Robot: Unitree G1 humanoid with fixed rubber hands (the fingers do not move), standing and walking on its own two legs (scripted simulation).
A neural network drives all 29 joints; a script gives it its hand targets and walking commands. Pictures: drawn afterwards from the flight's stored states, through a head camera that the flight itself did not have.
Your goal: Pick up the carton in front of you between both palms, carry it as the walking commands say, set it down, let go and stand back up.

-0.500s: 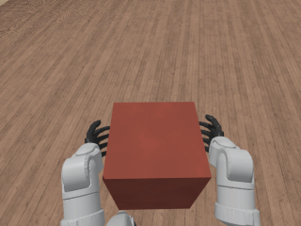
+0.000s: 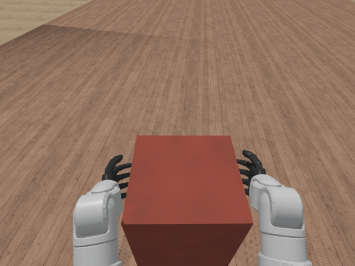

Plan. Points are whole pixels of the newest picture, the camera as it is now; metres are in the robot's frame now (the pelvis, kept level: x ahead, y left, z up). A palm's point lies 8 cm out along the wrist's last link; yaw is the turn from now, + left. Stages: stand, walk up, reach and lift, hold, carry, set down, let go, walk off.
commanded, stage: carry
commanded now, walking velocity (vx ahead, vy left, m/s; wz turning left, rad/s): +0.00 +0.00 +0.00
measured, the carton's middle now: (183, 204) +0.27 +0.00 +0.03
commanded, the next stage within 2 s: hold in 1.94 s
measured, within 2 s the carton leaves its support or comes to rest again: neither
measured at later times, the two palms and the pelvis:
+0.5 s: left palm (135, 124) +0.51 +0.13 +0.07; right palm (233, 120) +0.52 -0.17 +0.07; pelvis +0.25 -0.03 -0.01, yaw +2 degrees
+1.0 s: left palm (130, 111) +0.57 +0.15 +0.08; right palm (223, 108) +0.58 -0.15 +0.08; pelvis +0.31 -0.01 -0.02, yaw +2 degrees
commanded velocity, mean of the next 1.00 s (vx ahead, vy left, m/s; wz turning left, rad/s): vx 0.00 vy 0.00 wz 0.00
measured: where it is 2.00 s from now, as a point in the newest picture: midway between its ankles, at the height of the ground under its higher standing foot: outside the picture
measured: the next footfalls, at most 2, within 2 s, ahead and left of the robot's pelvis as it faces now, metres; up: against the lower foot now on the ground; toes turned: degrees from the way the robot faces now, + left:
right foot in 0.20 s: +0.34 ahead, -0.13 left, +0.00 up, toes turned +11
left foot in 0.46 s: +0.29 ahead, +0.10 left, +0.00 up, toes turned +5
